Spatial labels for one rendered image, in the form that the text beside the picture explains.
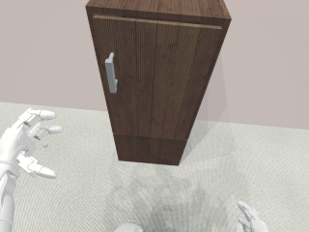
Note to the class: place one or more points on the left robot shin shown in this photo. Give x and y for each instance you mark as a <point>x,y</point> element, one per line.
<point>132,221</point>

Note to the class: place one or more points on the robot right hand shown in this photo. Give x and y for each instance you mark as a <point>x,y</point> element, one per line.
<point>255,225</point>

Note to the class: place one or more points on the cupboard door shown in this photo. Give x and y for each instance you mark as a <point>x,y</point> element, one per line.
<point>161,68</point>

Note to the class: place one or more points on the robot left hand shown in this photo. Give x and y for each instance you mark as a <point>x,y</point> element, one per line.
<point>14,140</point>

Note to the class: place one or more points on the robot left forearm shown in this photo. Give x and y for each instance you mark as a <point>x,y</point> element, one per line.
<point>8,177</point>

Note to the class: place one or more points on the handle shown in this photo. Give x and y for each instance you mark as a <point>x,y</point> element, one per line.
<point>112,81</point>

